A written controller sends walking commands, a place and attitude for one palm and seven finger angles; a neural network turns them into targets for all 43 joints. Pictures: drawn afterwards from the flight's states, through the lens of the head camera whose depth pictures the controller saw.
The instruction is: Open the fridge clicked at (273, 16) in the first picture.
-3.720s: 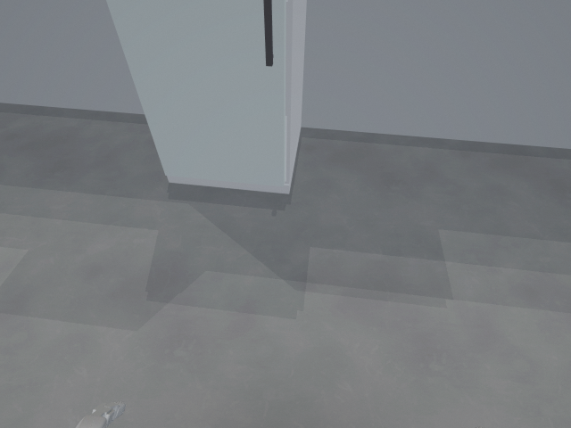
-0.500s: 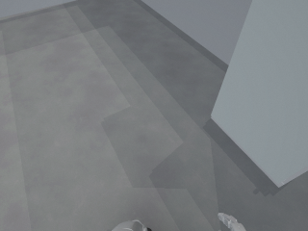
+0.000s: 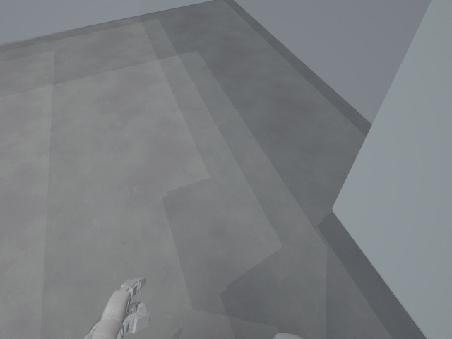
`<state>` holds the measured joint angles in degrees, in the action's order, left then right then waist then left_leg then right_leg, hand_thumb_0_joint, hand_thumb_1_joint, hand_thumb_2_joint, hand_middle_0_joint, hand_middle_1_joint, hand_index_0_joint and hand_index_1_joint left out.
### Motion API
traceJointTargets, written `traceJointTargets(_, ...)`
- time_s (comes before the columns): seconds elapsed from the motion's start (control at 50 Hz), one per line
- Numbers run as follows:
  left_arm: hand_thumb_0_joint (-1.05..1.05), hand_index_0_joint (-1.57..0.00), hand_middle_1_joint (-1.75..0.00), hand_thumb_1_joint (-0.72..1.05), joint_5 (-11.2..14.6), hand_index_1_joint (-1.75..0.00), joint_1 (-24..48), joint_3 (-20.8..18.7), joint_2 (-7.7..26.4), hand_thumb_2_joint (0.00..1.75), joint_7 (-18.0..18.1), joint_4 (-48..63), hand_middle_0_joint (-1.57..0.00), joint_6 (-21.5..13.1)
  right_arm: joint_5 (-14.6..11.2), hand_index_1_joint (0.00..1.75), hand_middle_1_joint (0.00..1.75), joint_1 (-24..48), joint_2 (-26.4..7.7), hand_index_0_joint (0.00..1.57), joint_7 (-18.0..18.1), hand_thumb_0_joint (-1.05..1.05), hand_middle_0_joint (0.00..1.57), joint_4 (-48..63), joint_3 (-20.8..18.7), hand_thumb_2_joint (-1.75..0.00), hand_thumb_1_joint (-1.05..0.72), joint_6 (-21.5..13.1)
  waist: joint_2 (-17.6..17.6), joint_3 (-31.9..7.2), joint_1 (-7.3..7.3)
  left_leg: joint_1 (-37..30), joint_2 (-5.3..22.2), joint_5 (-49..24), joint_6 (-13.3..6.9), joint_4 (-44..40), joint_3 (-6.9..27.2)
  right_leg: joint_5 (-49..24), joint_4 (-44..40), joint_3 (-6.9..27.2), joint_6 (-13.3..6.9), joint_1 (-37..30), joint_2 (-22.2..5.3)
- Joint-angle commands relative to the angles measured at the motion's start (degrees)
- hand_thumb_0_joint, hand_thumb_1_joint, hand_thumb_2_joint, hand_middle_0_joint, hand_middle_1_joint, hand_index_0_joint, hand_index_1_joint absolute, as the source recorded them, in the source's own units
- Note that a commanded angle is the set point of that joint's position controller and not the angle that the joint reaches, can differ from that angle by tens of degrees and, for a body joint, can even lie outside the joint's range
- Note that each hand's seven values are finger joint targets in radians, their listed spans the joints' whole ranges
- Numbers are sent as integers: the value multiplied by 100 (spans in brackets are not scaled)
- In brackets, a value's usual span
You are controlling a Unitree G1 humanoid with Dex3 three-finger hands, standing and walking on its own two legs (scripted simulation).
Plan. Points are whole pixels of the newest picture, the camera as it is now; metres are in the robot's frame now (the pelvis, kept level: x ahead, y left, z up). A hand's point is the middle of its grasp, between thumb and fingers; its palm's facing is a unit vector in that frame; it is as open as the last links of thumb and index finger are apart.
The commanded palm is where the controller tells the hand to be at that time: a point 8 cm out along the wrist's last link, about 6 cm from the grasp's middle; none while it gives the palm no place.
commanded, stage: walk to a spot facing it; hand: right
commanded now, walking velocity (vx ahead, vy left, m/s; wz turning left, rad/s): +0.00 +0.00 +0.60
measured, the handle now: out of the picture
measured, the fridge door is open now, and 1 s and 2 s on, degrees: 0 0 0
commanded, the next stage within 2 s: turn to face it in 1.62 s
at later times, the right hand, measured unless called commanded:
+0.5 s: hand (292, 302) +0.21 -0.13 -0.14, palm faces -0.31 +0.90 -0.30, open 7.3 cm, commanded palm none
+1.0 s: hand (308, 315) +0.19 -0.16 -0.16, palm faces -0.51 +0.84 -0.18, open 7.3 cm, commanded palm none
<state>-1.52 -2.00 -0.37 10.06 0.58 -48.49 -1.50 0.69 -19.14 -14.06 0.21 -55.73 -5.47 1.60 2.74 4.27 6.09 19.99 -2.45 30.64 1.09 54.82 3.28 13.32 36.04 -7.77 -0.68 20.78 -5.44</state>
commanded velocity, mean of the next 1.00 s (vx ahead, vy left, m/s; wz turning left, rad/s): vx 0.00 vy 0.00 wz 0.60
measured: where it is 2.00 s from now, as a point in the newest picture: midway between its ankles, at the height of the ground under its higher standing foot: outside the picture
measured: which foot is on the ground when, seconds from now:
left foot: up 0.00-0.40, down 0.42-0.86, up 0.88-1.00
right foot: down 0.00-0.40, up 0.42-0.84, down 0.86-1.00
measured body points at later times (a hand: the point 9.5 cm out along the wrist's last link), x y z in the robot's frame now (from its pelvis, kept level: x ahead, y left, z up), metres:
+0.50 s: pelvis +0.01 +0.02 +0.00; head +0.04 +0.07 +0.44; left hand -0.07 +0.28 -0.16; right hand +0.22 -0.18 -0.11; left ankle -0.01 +0.12 -0.73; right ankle +0.04 -0.12 -0.68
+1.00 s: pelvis +0.01 -0.03 +0.01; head +0.06 -0.04 +0.46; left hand -0.04 +0.23 -0.10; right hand +0.21 -0.21 -0.15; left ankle -0.07 +0.08 -0.64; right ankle +0.07 -0.10 -0.73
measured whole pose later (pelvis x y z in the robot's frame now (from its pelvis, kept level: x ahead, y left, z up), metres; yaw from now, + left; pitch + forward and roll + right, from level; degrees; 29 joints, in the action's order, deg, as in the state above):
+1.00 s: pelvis +0.01 -0.03 +0.01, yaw +36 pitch -1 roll +2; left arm -1.5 -9.2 -1.3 10.0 1.7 -49.6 1.0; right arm 1.6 -11.8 -14.7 -1.5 -52.4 -6.1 5.1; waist 3.2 4.3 1.6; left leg 29.1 -2.1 22.4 3.1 64.0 2.1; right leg 15.8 30.2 -9.3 -1.7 13.8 -4.4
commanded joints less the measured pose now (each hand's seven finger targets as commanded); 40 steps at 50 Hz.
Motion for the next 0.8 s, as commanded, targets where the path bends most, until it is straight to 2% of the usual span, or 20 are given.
traceJointTargets(0.0, 0, -20, -30, 90, 4, -30, -711, -324, 1066, 90, 99, 244, -20, 10, 78, 30, 30, 162, -474, 20, -103, 0, 20, 541, -151, -90, -90, -61, -1393, -411, -589, 1286, 542, -189, 204, 1851, -244, -1863, -1805, 1207, -449, -1059, -1840)
traceJointTargets(0.04, 0, -20, -30, 90, 11, -30, -703, -314, 950, 90, 104, 171, -20, 6, 68, 30, 30, 116, -315, 20, -158, 0, 20, 545, -132, -90, -90, 34, -1385, -366, -508, 1148, 580, -642, 245, 1831, -385, -1789, -1851, 635, -376, -869, -1545)
traceJointTargets(0.08, 0, -20, -30, 90, 28, -30, -730, -348, 948, 90, 104, 145, -20, 12, 39, 30, 30, 112, -221, 20, -175, 0, 20, 581, -122, -90, -90, 110, -1348, -462, -478, 1065, 639, -786, 264, 1642, -491, -1477, -1867, 309, -415, -888, -1526)
traceJointTargets(0.18, 0, -20, -30, 90, 16, -30, -1020, -465, 1005, 90, 81, -22, -20, 50, 65, 30, 30, 664, -104, 20, -205, 0, 20, 824, -112, -90, -90, 204, -1290, -301, -652, 1113, 791, -917, 318, 630, -653, -485, -2124, 94, -519, -1001, -1683)
traceJointTargets(0.28, 0, -20, -30, 90, -28, -30, -1211, -589, 1181, 90, 22, -148, -20, 84, 62, 30, 30, 1004, -57, 20, -185, 0, 20, 988, -47, -90, -90, 116, -1378, -536, -799, 534, 689, -708, 213, -824, -905, -1055, -1686, -165, -572, -1255, -1905)
traceJointTargets(0.32, 0, -20, -30, 90, -35, -30, -1296, -635, 1274, 90, -1, -209, -20, 103, 65, 30, 30, 974, -69, 20, -160, 0, 20, 999, -23, -90, -90, 47, -1399, -740, -771, 134, 566, -825, 106, -1518, -992, -1535, -1208, -327, -441, -1388, -1919)
traceJointTargets(0.34, 0, -20, -30, 90, -26, -30, -1329, -639, 1288, 90, -16, -210, -20, 118, 68, 30, 30, 810, -137, 20, -142, 0, 20, 959, -28, -90, -90, 3, -1220, -874, -674, -299, 458, -1260, 44, -2095, -1074, -1681, -762, -528, -254, -1333, -1808)
traceJointTargets(0.36, 0, -20, -30, 90, 8, -30, -1405, -620, 1215, 90, -49, -201, -20, 139, 80, 30, 30, 547, -378, 20, -106, 0, 20, 888, -61, -90, -90, -54, -742, -1018, -513, -1123, 556, -2016, -80, -2803, -922, -1454, 23, -782, 61, -837, -1648)
traceJointTargets(0.38, 0, -20, -30, 90, 47, -30, -1423, -514, 846, 90, -81, -30, -20, 181, 134, 30, 30, 207, -1033, 20, -30, 0, 20, 803, -176, -90, -90, -143, 942, -1095, -285, -2136, 1766, -3349, -522, -3423, 726, 614, 1252, -984, 445, 604, -988)
traceJointTargets(0.4, 0, -20, -30, 90, 37, -30, -1071, -403, 649, 90, -64, 252, -20, 220, 67, 30, 30, -48, -1574, 20, 45, 0, 20, 726, -272, -90, -90, -135, 1645, -1096, -134, -2141, 2712, -5328, -1135, -3388, 1990, 2457, 2488, -409, 628, 1595, -357)
traceJointTargets(0.42, 0, -20, -30, 90, 72, -30, -1002, -425, 784, 90, 11, 237, -20, 277, 22, 30, 30, -69, -1467, 20, 95, 0, 20, 701, -251, -90, -90, -100, 1004, -1084, -145, -1909, 2672, -5318, -1377, -3276, 1551, 2270, 3011, 293, 548, 1548, -428)
traceJointTargets(0.44, 0, -20, -30, 90, 71, -30, -943, -411, 737, 90, 22, 202, -20, 298, 28, 30, 30, 246, -1264, 20, 128, 0, 20, 744, -237, -90, -90, -107, 986, -915, -289, -1765, 2269, -5023, -1239, -3289, 1273, 1901, 3083, 468, 544, 1709, -485)
traceJointTargets(0.46, 0, -20, -30, 90, 51, -30, -938, -431, 790, 90, 32, 126, -20, 326, 16, 30, 30, 599, -1097, 20, 144, 0, 20, 819, -211, -90, -90, -94, 1025, -837, -400, -1687, 2004, -4814, -1110, -3247, 1195, 1516, 3196, 537, 590, 1686, -467)
traceJointTargets(0.48, 0, -20, -30, 90, 22, -30, -976, -449, 863, 90, 39, 27, -20, 333, 7, 30, 30, 845, -923, 20, 133, 0, 20, 866, -132, -90, -90, -106, 818, -727, -519, -1476, 1783, -4913, -1023, -3197, 897, 1155, 3180, 568, 652, 1526, -448)
traceJointTargets(0.52, 0, -20, -30, 90, 15, -30, -1217, -438, 823, 90, 43, -81, -20, 356, 2, 30, 30, 1062, -833, 20, 113, 0, 20, 931, -83, -90, -90, -133, 561, -779, -683, -1245, 1554, -4928, -962, -3204, 604, 829, 2916, 515, 718, 1195, -339)
traceJointTargets(0.56, 0, -20, -30, 90, 27, -30, -1232, -441, 807, 90, 53, -119, -20, 369, 17, 30, 30, 1059, -862, 20, 103, 0, 20, 913, -91, -90, -90, -138, 539, -741, -684, -1154, 1476, -4673, -982, -3261, 662, 761, 2646, 506, 742, 1034, -249)
traceJointTargets(0.64, 0, -20, -30, 90, 44, -30, -918, -418, 765, 90, 65, 17, -20, 351, 42, 30, 30, 933, -961, 20, 72, 0, 20, 856, -117, -90, -90, -87, 525, -636, -544, -1014, 1510, -3877, -1165, -3384, 1179, 969, 1913, 494, 721, 846, -75)
traceJointTargets(0.7, 0, -20, -30, 90, 80, -30, -782, -407, 714, 90, 81, 110, -20, 302, 61, 30, 30, 890, -1008, 20, 64, 0, 20, 845, -152, -90, -90, -55, 603, -757, -478, -1036, 1493, -4040, -1211, -3264, 1526, 1152, 1204, 505, 647, 499, 104)
traceJointTargets(0.74, 0, -20, -30, 90, 112, -30, -891, -412, 713, 90, 104, 123, -20, 274, 59, 30, 30, 1010, -1022, 20, 57, 0, 20, 890, -169, -90, -90, -27, 668, -824, -543, -873, 1449, -4068, -1165, -3179, 1710, 1114, 701, 509, 568, 105, 217)
traceJointTargets(0.78, 0, -20, -30, 90, 131, -30, -1146, -417, 712, 90, 129, 56, -20, 247, 44, 30, 30, 1150, -986, 20, 47, 0, 20, 918, -166, -90, -90, 10, 687, -859, -690, -545, 1284, -3866, -953, -3010, 1800, 695, -119, 470, 504, -488, 312)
